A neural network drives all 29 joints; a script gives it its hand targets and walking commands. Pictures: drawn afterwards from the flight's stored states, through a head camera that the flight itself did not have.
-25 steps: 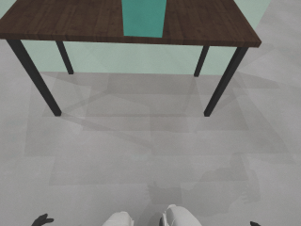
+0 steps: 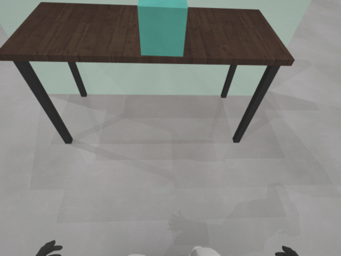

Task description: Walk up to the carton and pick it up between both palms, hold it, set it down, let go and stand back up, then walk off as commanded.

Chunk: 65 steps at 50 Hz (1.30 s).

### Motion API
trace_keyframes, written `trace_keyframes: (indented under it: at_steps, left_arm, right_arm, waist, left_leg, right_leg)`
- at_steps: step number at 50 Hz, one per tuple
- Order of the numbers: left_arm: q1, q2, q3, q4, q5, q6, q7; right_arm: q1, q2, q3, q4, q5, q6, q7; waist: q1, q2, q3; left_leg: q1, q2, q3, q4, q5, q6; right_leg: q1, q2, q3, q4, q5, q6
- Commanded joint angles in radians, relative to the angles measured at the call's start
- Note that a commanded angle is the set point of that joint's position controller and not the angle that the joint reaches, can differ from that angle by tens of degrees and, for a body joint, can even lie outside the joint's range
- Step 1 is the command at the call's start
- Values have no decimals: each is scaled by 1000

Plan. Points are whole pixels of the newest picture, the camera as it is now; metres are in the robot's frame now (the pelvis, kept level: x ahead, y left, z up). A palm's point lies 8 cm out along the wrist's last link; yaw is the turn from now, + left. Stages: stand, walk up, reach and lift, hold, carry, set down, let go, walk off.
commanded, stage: stand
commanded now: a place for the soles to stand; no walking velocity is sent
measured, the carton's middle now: (162, 17) +1.03 +0.02 +0.06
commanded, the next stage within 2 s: none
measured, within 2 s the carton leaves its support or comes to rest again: neither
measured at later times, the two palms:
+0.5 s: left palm out of the picture +0.12 +0.30 -0.08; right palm out of the picture +0.07 -0.30 -0.10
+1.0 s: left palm out of the picture +0.11 +0.29 -0.07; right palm out of the picture +0.07 -0.31 -0.09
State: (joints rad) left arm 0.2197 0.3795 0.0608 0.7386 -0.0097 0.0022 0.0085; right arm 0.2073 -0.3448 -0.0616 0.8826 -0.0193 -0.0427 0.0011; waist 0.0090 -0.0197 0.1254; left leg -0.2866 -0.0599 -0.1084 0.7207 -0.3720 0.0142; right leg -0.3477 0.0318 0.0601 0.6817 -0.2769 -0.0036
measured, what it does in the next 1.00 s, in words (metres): stands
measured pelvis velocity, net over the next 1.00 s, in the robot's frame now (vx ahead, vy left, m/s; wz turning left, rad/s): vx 0.00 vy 0.00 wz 0.00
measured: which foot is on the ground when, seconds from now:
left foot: down 0.00-1.00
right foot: down 0.00-1.00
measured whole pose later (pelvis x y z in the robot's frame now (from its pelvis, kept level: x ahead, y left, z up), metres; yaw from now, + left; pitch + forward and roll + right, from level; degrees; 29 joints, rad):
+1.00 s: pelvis +0.00 +0.00 +0.01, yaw +0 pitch -1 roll +0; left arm 0.22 0.38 0.02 0.76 -0.01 -0.03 0.01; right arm 0.20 -0.34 -0.06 1.00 -0.02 -0.03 0.01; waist 0.01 -0.01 0.01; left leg -0.27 -0.05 -0.11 0.59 -0.30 0.00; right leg -0.33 0.03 0.06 0.55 -0.20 0.00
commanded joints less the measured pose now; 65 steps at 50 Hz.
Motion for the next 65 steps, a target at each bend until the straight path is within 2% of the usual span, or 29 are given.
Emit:
trace_keyframes:
  at_steps: [1, 2, 5, 7, 8, 12, 15, 18, 22, 23, 24, 25, 29, 30, 33, 36, 40, 42, 44, 46, 47, 50, 52, 53, 54, 58, 60, 62, 65]
  left_arm:
    - [-102, 206, 18, 63, 10, -32, -1]
    - [-93, 207, 27, 57, 11, -27, -3]
    - [-74, 211, 25, 66, 16, -28, -5]
    - [-95, 191, 17, 77, 8, -30, 0]
    - [-66, 189, 24, 57, 15, -28, -4]
    - [-53, 175, 9, 55, 30, -60, -3]
    - [-38, 177, 11, 74, 22, -66, -2]
    - [-54, 174, 2, 65, 15, -69, 3]
    - [-56, 173, 1, 61, 23, -66, -1]
    - [-41, 178, -1, 73, 16, -62, 1]
    - [-68, 161, -4, 82, 23, -65, 4]
    - [-79, 159, -7, 61, 21, -60, 9]
    - [-59, 156, -7, 68, 15, -75, 0]
    - [-59, 158, -15, 78, 16, -78, 8]
    - [-39, 160, -10, 62, 12, -66, 16]
    - [-17, 181, -8, 86, 25, -72, 12]
    - [-74, 167, -14, 78, 19, -65, 10]
    - [-64, 157, -14, 75, 13, -64, 10]
    - [-84, 163, -16, 74, 22, -69, 12]
    - [-37, 164, -16, 92, 18, -69, 7]
    - [-66, 176, -15, 82, 31, -69, 8]
    - [-59, 174, -7, 88, 29, -70, 1]
    - [-48, 173, -10, 102, 29, -64, 2]
    - [-56, 153, -17, 86, 28, -69, 5]
    - [-101, 186, -17, 82, 38, -68, 8]
    - [-34, 167, -14, 113, 23, -65, 11]
    - [-91, 162, -13, 90, 24, -67, -2]
    - [-73, 162, -9, 114, 30, -65, 10]
    - [-85, 155, -18, 100, 20, -63, 11]
  right_arm:
    - [-19, -252, -18, -32, 22, -14, -14]
    - [-31, -258, -13, -59, 19, -21, -8]
    - [-34, -254, -14, -31, 18, -19, -13]
    - [-57, -249, -10, -28, 14, -23, -11]
    - [-41, -250, -16, -41, 14, -25, -14]
    - [-76, -221, -6, 9, -9, -4, -1]
    - [-91, -223, -6, 22, 6, -14, -4]
    - [-70, -222, -3, 26, 9, -24, 4]
    - [-66, -236, -21, 41, 19, -14, 4]
    - [-93, -222, -12, 30, 13, -11, 4]
    - [-109, -204, -7, 35, 18, -13, 1]
    - [-109, -215, 1, 23, 9, -12, -3]
    - [-121, -221, -6, 35, 18, -15, 6]
    - [-64, -230, -7, 60, 20, -7, 5]
    - [-91, -222, -7, 48, 19, -18, 4]
    - [-76, -209, -11, 64, 26, -15, 6]
    - [-108, -234, -11, 60, 20, -6, 6]
    - [-97, -202, -6, 56, 12, -6, 6]
    - [-108, -232, -14, 62, 18, -11, -1]
    - [-82, -199, 4, 72, 7, -9, 3]
    - [-105, -200, -4, 59, 26, 0, 2]
    - [-91, -212, 2, 69, 4, 1, 4]
    - [-67, -203, -8, 76, 13, -2, 9]
    - [-68, -215, -5, 83, 8, 0, 6]
    - [-66, -208, -10, 95, 13, 1, 7]
    - [-67, -215, -6, 95, -10, -9, 14]
    - [-95, -220, -9, 91, 7, -5, 8]
    - [-95, -209, -6, 91, 6, -10, 11]
    - [-97, -217, -2, 98, 11, -13, 16]
  waist:
    - [-13, 20, -173]
    - [-4, 60, -157]
    - [10, -15, -187]
    - [10, 61, -177]
    - [13, 9, -229]
    - [5, 98, -161]
    - [26, 32, -181]
    - [-16, 72, -237]
    - [-11, 3, -224]
    - [0, 68, -212]
    - [-22, 40, -221]
    - [12, 35, -248]
    - [9, 67, -309]
    - [-23, 38, -277]
    - [4, 67, -243]
    - [-10, 3, -349]
    - [-13, 70, -266]
    - [8, -13, -295]
    - [0, 66, -229]
    - [10, 40, -285]
    - [-25, -9, -245]
    - [-8, 79, -196]
    - [-21, 8, -215]
    - [-6, 45, -203]
    - [-35, -53, -185]
    - [-3, 73, -199]
    - [1, 10, -223]
    - [-13, 49, -206]
    - [-23, 1, -192]
  left_leg:
    - [26, 121, -98, -248, 56, 69]
    - [0, 147, -150, -286, 4, 80]
    - [-10, 128, -132, -273, 49, 68]
    - [-1, 125, -129, -273, 103, 67]
    - [-4, 138, -136, -258, 67, 71]
    - [-54, 134, -141, -290, -19, 63]
    - [-87, 143, -170, -321, 68, 73]
    - [37, 137, -134, -263, 211, 48]
    - [8, 126, -129, -286, 198, 51]
    - [22, 129, -121, -280, 192, 54]
    - [36, 154, -143, -308, 212, 48]
    - [26, 155, -150, -301, 222, 51]
    - [49, 137, -92, -282, 252, 43]
    - [70, 129, -100, -281, 260, 37]
    - [60, 150, -105, -278, 341, 54]
    - [103, 131, -77, -254, 419, 40]
    - [73, 136, -110, -304, 301, 36]
    - [52, 142, -106, -320, 248, 42]
    - [51, 138, -101, -308, 298, 34]
    - [47, 146, -121, -323, 229, 45]
    - [33, 148, -108, -334, 205, 39]
    - [1, 150, -131, -354, 139, 49]
    - [8, 139, -129, -349, 70, 40]
    - [14, 134, -121, -347, 53, 38]
    - [25, 119, -108, -351, 57, 34]
    - [30, 152, -142, -346, 117, 46]
    - [18, 141, -113, -342, 175, 44]
    - [26, 131, -119, -357, 183, 40]
    - [7, 139, -114, -355, 136, 41]
  right_leg:
    - [85, -161, 163, -226, -10, -94]
    - [75, -132, 142, -185, -33, -67]
    - [114, -140, 121, -203, -33, -78]
    - [111, -124, 115, -194, 17, -65]
    - [165, -117, 124, -205, 32, -62]
    - [95, -121, 157, -239, -163, -65]
    - [191, -91, 95, -194, 28, -58]
    - [147, -125, 133, -200, 141, -71]
    - [160, -117, 93, -204, 89, -61]
    - [120, -128, 108, -209, 83, -63]
    - [140, -116, 88, -204, 69, -58]
    - [153, -120, 86, -200, 108, -59]
    - [203, -132, 89, -198, 216, -47]
    - [184, -147, 121, -210, 210, -59]
    - [169, -126, 82, -208, 254, -48]
    - [254, -144, 79, -194, 343, -62]
    - [157, -131, 97, -224, 213, -45]
    - [224, -135, 77, -226, 183, -55]
    - [145, -128, 105, -249, 166, -48]
    - [216, -133, 91, -235, 147, -50]
    - [160, -134, 79, -253, 130, -53]
    - [144, -136, 117, -269, -23, -49]
    - [145, -129, 112, -309, -71, -51]
    - [120, -149, 132, -317, -92, -56]
    - [112, -141, 129, -314, -95, -49]
    - [130, -136, 129, -290, -29, -53]
    - [146, -129, 114, -287, 4, -44]
    - [137, -121, 107, -284, 37, -41]
    - [151, -134, 118, -282, 71, -43]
